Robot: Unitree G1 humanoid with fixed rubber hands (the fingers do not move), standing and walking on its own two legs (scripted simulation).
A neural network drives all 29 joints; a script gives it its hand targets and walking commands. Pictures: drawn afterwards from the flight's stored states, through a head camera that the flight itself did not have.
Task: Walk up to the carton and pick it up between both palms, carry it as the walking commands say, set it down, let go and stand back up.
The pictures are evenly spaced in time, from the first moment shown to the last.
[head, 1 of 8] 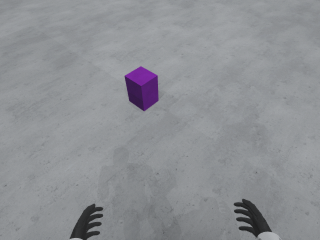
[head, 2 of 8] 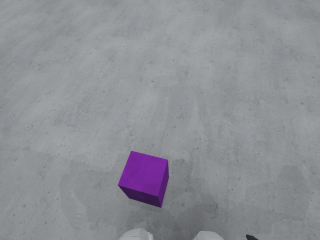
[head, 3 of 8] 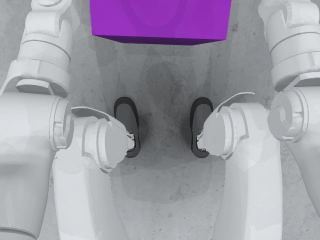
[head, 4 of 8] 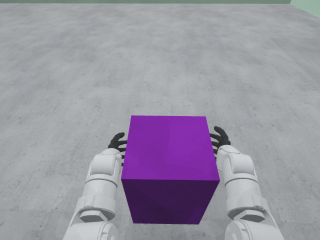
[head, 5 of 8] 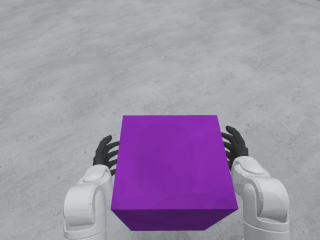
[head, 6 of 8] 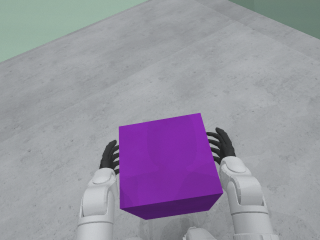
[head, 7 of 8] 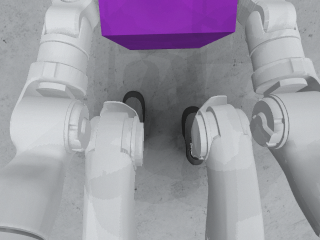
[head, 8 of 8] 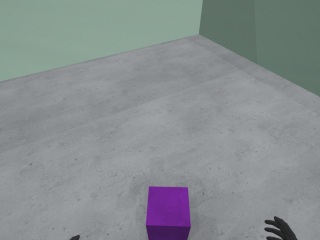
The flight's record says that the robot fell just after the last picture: no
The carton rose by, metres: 0.68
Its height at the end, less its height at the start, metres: +0.00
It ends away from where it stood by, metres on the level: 6.69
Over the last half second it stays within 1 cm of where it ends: yes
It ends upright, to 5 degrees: yes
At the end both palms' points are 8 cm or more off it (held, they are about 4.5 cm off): yes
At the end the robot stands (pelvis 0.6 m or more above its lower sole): yes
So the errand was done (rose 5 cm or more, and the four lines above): yes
